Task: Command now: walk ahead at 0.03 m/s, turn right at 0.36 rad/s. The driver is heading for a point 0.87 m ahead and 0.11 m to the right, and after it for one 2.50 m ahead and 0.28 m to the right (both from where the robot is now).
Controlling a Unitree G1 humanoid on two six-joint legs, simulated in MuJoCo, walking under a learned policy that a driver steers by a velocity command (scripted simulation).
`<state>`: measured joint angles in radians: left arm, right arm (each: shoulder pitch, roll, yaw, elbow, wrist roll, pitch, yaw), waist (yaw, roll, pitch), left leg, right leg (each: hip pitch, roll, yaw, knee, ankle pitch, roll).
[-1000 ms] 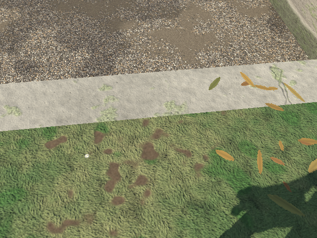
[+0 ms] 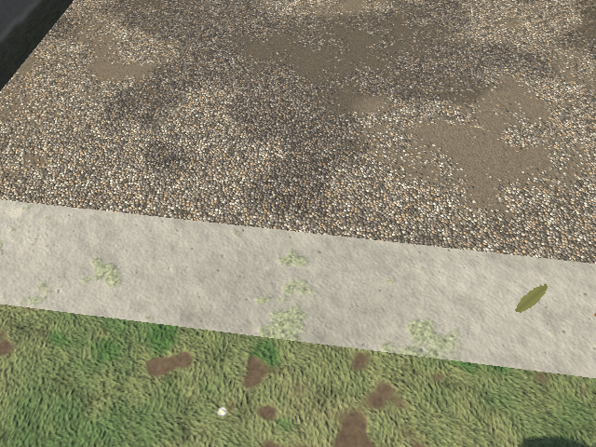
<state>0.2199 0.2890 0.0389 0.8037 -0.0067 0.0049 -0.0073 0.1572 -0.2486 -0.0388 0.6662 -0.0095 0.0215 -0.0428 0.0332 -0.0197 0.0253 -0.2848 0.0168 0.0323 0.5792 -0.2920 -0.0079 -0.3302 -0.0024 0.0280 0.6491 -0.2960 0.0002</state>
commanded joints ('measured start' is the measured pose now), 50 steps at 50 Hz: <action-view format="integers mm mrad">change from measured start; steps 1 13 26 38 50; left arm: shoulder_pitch -10 -37 -9 -153 87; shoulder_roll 83 170 76 49 85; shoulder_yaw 35 61 43 31 45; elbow -84 -151 -184 -168 -71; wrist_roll -3 -6 5 -10 4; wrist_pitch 1 10 37 -55 -108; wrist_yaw -6 35 40 1 2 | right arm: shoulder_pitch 4 -24 39 159 116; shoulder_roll -180 -111 -225 -201 -144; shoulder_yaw -63 -61 -78 -65 -50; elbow -57 -56 -47 26 3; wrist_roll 9 12 -25 24 45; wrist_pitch -5 -17 -47 -76 -83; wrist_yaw -23 -16 27 16 38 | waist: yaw -25 -27 13 -103 8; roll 188 -90 189 202 -130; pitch -85 -131 -118 8 60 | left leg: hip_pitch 117 -290 208 141 -592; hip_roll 299 -34 258 185 61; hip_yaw -237 -107 -414 -278 -185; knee -140 460 -294 -427 533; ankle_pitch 412 -126 222 -93 -10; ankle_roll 183 -78 136 193 49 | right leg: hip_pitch -92 220 -133 -155 378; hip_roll -14 -173 117 -5 -295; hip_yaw -34 320 185 -42 293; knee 108 -269 51 38 -504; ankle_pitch -66 519 -229 -16 -151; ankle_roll -18 -223 -25 38 -160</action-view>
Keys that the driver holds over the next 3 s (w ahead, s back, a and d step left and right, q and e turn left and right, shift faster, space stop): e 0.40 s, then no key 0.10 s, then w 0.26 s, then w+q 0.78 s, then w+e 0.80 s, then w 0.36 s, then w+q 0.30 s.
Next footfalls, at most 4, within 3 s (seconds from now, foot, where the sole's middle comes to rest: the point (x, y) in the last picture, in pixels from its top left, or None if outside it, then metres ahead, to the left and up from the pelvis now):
0.50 left None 0.08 0.12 -0.77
0.90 right None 0.06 -0.16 -0.77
1.38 left None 0.44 0.02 -0.77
1.88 right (383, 356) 0.72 -0.15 -0.77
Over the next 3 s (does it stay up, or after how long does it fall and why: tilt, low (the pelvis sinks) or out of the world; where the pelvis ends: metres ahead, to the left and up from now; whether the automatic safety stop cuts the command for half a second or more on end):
stays up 0.84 -0.08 0.00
